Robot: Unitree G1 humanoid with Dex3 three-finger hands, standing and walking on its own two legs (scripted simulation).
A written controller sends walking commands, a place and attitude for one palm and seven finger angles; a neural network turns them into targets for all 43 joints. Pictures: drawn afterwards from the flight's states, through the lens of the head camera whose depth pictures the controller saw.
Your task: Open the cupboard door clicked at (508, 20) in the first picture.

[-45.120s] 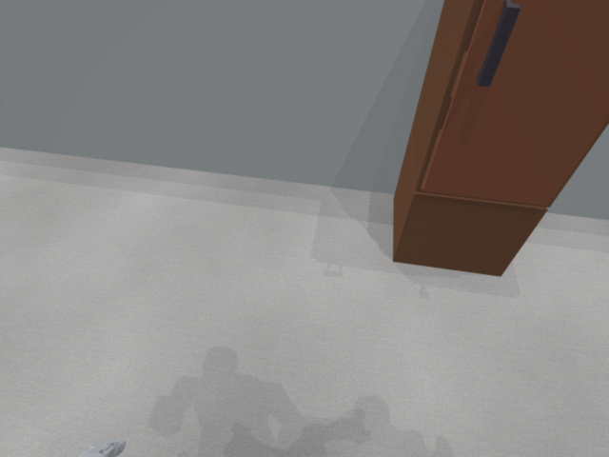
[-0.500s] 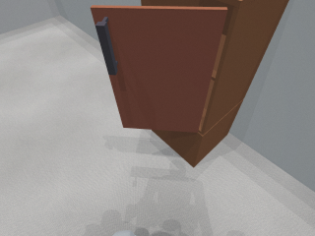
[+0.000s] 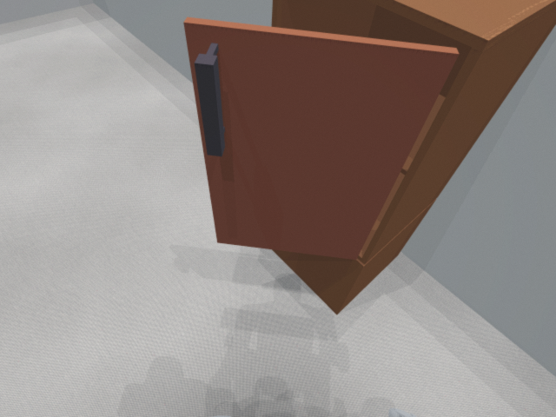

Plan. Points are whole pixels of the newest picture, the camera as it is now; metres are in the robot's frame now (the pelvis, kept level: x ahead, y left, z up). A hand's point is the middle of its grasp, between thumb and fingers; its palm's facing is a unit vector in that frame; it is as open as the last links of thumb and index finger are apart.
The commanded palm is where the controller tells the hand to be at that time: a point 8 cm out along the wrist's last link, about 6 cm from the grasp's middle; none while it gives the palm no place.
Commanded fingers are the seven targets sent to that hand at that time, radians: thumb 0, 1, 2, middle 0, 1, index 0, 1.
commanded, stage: come to a stop and stand still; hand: left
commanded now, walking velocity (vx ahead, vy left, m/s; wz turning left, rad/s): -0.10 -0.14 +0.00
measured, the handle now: (214, 102) +0.54 +0.17 +0.14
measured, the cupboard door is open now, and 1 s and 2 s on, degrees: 42 42 42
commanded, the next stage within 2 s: look again from close up in 0.80 s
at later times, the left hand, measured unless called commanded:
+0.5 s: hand out of the picture +0.05 +0.17 -0.17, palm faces +0.05 -0.95 -0.30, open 7.4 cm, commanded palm none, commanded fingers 0.00 0.90 0.90 -0.20 -0.30 -0.20 -0.30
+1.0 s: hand out of the picture -0.06 +0.14 -0.17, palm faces +0.04 -0.97 -0.23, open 7.4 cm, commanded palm none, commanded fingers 0.00 0.90 0.90 -0.20 -0.30 -0.20 -0.30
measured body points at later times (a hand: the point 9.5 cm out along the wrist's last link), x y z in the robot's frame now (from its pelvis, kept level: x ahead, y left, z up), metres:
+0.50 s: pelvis -0.05 -0.06 -0.02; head -0.05 -0.05 +0.43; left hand +0.05 +0.22 -0.15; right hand +0.01 -0.35 -0.14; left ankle +0.00 +0.04 -0.74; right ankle -0.07 -0.18 -0.74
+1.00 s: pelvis -0.06 -0.06 +0.00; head -0.07 -0.05 +0.45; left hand -0.06 +0.19 -0.15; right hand +0.00 -0.31 -0.14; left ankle +0.00 +0.04 -0.74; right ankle -0.07 -0.18 -0.74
